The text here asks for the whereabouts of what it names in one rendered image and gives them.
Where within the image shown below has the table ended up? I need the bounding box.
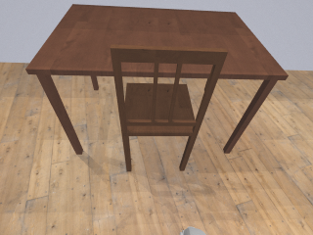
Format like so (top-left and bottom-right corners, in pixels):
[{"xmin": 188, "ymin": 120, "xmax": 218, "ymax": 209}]
[{"xmin": 25, "ymin": 4, "xmax": 288, "ymax": 155}]

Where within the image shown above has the chair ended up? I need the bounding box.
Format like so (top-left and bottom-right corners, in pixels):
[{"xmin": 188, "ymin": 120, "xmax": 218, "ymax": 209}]
[{"xmin": 110, "ymin": 44, "xmax": 228, "ymax": 172}]

